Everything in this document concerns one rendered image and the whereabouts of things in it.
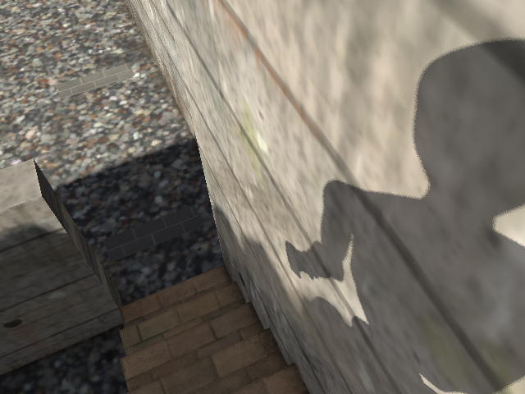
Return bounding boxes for stairs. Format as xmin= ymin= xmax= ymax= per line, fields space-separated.
xmin=119 ymin=264 xmax=310 ymax=394

